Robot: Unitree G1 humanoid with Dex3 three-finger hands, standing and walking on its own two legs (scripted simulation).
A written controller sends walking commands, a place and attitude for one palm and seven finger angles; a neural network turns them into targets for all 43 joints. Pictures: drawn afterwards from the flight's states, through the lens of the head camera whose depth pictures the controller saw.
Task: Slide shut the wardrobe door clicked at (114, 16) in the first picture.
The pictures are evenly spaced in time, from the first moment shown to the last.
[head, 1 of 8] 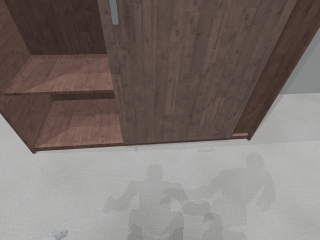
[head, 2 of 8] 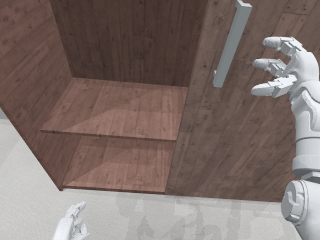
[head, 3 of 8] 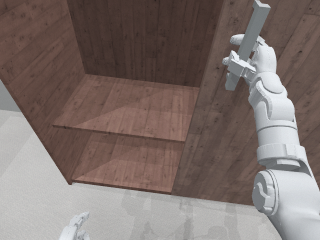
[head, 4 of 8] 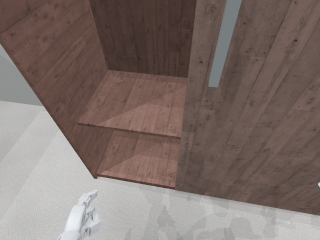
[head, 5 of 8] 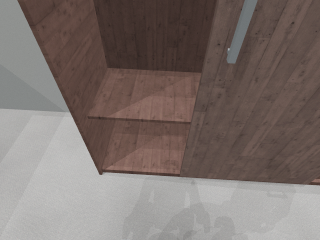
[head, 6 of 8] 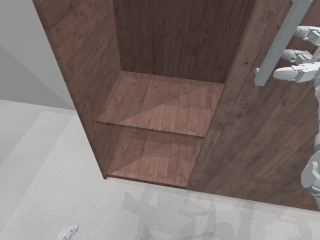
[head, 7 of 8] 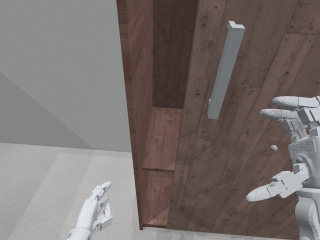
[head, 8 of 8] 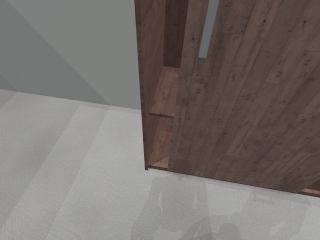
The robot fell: no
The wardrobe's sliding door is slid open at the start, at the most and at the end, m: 0.65 0.65 0.13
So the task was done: no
